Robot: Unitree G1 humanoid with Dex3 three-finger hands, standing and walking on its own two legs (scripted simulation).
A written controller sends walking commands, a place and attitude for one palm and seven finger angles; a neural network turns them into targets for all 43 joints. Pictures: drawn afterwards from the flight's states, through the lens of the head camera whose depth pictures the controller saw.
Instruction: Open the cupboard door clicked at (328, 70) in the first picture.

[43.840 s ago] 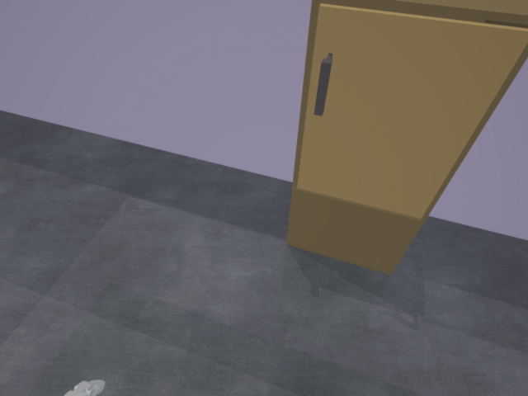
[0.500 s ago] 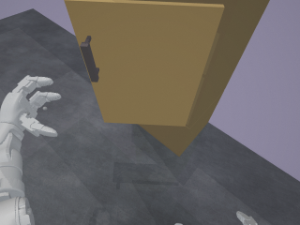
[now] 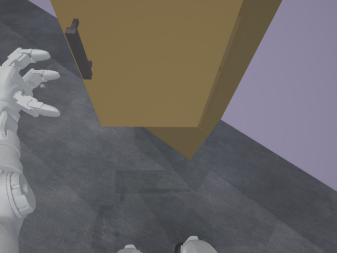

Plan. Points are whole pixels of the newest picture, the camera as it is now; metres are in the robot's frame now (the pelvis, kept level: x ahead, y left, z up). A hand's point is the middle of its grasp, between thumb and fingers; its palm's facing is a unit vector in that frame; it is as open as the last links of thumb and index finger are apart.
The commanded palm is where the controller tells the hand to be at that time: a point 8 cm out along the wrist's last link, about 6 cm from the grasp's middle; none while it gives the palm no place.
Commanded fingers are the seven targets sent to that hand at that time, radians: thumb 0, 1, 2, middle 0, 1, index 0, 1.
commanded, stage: move the hooked fingers beside the handle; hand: left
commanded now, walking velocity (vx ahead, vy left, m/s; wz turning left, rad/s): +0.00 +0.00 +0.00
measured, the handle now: (81, 50) +0.60 +0.21 +0.10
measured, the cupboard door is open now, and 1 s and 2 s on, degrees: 39 38 38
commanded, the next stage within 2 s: slide the fingers in behind the handle in 1.30 s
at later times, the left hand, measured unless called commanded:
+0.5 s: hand (59, 58) +0.55 +0.25 +0.11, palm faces -0.02 -1.00 -0.02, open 14.0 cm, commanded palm +0.53 +0.30 +0.10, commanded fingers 0.00 -0.50 0.30 -0.30 -1.20 -0.30 -1.20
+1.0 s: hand (56, 62) +0.54 +0.25 +0.11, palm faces -0.02 -1.00 -0.01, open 14.0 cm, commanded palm +0.52 +0.30 +0.10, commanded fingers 0.00 -0.50 0.30 -0.30 -1.20 -0.30 -1.20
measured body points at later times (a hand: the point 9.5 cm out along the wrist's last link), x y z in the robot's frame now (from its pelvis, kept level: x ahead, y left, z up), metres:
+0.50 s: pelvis +0.02 +0.01 -0.01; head +0.16 +0.03 +0.42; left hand +0.54 +0.30 +0.11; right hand -0.03 -0.26 -0.10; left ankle -0.02 +0.09 -0.71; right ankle +0.03 -0.11 -0.71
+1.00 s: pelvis +0.03 +0.00 -0.01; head +0.16 +0.02 +0.42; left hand +0.53 +0.31 +0.11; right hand +0.01 -0.27 -0.10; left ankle -0.02 +0.09 -0.71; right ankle +0.03 -0.11 -0.71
